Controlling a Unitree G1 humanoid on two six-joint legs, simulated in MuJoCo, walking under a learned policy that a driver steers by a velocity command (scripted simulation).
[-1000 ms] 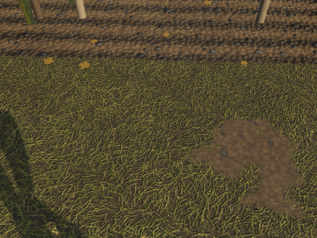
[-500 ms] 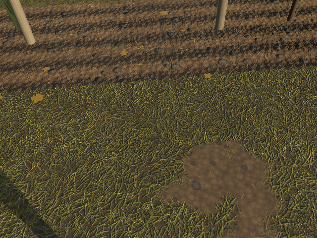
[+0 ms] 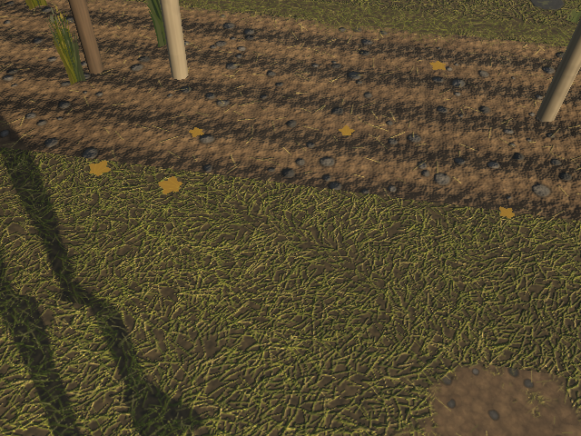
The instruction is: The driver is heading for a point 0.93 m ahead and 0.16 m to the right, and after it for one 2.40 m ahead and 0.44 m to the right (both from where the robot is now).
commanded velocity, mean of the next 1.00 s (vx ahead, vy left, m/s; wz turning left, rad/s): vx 0.50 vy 0.00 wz -0.30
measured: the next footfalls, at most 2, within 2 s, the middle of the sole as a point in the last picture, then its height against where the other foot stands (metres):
right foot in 0.32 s outside the picture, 0.17 m lower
left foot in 0.72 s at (265, 411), level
